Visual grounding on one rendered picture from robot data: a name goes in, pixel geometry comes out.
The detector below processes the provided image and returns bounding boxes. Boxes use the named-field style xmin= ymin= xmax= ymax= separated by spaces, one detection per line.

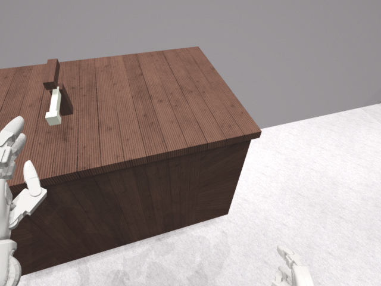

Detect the tap lever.
xmin=45 ymin=86 xmax=61 ymax=126

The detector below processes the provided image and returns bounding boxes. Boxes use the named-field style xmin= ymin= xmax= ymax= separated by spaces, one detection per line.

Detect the counter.
xmin=0 ymin=46 xmax=262 ymax=276

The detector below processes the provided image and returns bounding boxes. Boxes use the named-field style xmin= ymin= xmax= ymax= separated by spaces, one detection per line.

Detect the right robot hand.
xmin=271 ymin=245 xmax=316 ymax=286

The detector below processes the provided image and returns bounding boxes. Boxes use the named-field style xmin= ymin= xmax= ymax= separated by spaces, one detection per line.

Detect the left robot hand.
xmin=0 ymin=116 xmax=47 ymax=240

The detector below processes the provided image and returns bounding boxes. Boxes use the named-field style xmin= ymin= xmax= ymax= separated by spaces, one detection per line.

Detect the left robot forearm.
xmin=0 ymin=240 xmax=21 ymax=286

